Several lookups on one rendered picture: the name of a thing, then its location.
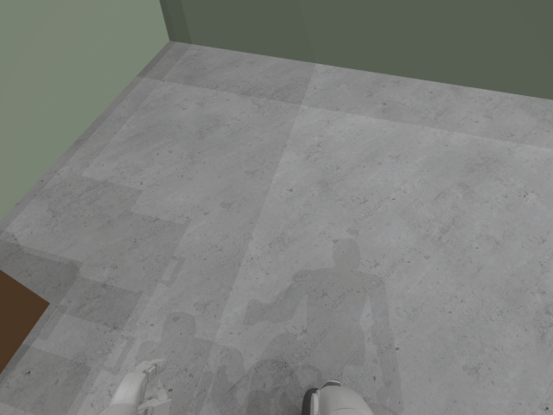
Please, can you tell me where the cabinet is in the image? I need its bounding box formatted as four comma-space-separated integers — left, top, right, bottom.
0, 270, 50, 374

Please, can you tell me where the right robot thigh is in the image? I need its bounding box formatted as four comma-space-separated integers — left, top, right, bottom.
310, 386, 374, 415

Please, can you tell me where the right robot shin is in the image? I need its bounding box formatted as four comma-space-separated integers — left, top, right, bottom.
318, 380, 341, 390

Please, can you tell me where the left robot hand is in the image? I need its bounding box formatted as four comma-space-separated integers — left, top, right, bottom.
109, 358, 171, 415

